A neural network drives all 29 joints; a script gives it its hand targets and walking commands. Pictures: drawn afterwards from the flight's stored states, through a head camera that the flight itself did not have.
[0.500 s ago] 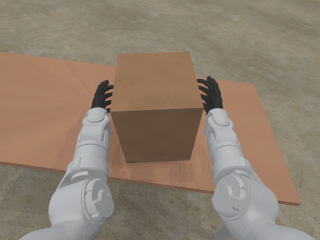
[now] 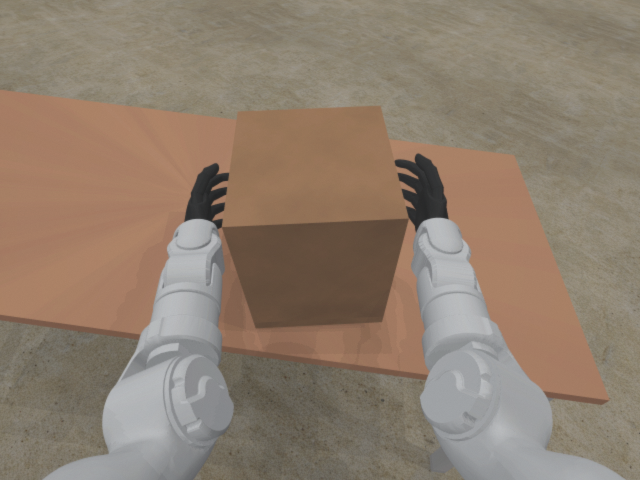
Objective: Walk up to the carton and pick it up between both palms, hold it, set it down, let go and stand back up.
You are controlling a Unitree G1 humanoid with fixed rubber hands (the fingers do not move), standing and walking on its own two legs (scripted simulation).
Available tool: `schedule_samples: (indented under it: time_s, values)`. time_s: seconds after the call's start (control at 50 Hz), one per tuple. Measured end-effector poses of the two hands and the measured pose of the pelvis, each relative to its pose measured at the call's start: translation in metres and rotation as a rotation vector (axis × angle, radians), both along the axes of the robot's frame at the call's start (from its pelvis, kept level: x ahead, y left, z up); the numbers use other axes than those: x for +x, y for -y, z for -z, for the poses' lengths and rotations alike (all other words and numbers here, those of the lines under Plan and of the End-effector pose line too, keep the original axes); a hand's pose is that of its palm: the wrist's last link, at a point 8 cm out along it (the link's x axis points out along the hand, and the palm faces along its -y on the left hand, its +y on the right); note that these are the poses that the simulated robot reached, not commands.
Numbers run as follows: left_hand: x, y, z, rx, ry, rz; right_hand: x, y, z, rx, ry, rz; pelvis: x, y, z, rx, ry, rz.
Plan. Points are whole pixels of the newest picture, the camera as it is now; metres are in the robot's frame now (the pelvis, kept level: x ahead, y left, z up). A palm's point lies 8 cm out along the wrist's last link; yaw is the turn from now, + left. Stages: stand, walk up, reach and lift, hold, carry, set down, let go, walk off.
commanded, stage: set down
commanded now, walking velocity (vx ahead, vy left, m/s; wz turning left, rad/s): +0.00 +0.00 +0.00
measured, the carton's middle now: (314, 223) +0.48 +0.05 +0.06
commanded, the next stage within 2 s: none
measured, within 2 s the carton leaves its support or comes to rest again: rests again in 0.92 s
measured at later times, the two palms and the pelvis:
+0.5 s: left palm (217, 231) +0.41 +0.18 +0.09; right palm (436, 232) +0.44 -0.11 +0.11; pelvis +0.00 -0.01 +0.00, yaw +0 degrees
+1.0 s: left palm (225, 231) +0.42 +0.17 +0.09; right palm (440, 241) +0.44 -0.12 +0.10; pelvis +0.00 +0.00 +0.00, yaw -1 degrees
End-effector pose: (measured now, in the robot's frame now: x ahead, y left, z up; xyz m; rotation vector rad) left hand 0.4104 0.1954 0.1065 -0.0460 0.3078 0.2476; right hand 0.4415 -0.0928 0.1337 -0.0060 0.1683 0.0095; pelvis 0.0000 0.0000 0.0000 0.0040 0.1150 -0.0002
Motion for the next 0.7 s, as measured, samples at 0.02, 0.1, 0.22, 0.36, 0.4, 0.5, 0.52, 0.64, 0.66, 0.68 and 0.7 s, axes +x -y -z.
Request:
schedule_samples:
  time_s: [0.02,0.1,0.22,0.36,0.4,0.5,0.52,0.64,0.66,0.68,0.7]
  values:
    - [0.000,0.000,0.001,0.000,-0.003,0.000,0.000,0.000,0.001,-0.001,-0.003,-0.001,0.000,0.000,0.000,0.000,0.000,0.001]
    - [0.001,0.002,0.008,0.001,-0.016,0.000,0.002,0.001,0.006,-0.005,-0.015,0.000,0.002,0.000,0.000,-0.001,-0.007,-0.001]
    - [0.004,0.008,0.017,-0.003,-0.022,0.002,0.002,0.008,0.017,-0.015,-0.029,0.014,0.002,0.003,0.000,0.000,-0.022,0.000]
    - [0.007,0.018,0.016,0.009,-0.013,0.006,0.001,0.018,0.027,-0.021,-0.031,0.036,0.002,0.006,0.001,0.000,-0.040,0.006]
    - [0.007,0.019,0.016,0.012,-0.010,0.005,0.000,0.019,0.028,-0.019,-0.027,0.038,0.002,0.006,0.000,0.001,-0.039,0.007]
    - [0.004,0.017,0.016,0.009,0.004,0.000,-0.002,0.017,0.024,-0.027,-0.007,0.030,0.002,0.007,0.000,0.004,-0.032,0.004]
    - [0.003,0.015,0.016,0.005,0.005,-0.001,-0.002,0.015,0.023,-0.030,-0.004,0.029,0.002,0.007,0.000,0.005,-0.030,0.001]
    - [0.003,0.004,0.018,-0.015,0.009,-0.003,0.000,0.003,0.013,-0.052,0.011,0.018,0.004,0.004,0.000,0.007,-0.006,-0.006]
    - [0.003,0.003,0.018,-0.017,0.008,-0.003,0.000,0.001,0.012,-0.052,0.012,0.018,0.004,0.003,0.000,0.007,-0.004,-0.006]
    - [0.003,0.001,0.019,-0.018,0.008,-0.004,0.001,0.000,0.011,-0.053,0.013,0.019,0.004,0.002,0.000,0.007,-0.001,-0.005]
    - [0.003,0.000,0.019,-0.020,0.008,-0.004,0.001,-0.001,0.011,-0.053,0.013,0.019,0.004,0.001,0.000,0.006,0.000,-0.004]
